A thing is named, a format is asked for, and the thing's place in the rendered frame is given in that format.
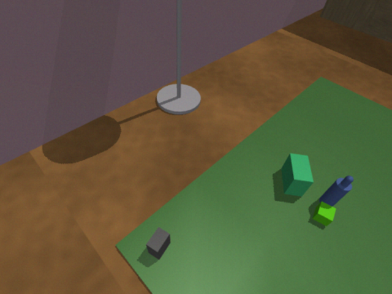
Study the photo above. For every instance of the floor lamp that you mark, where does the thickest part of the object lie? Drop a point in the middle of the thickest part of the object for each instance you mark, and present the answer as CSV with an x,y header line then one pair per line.
x,y
178,99

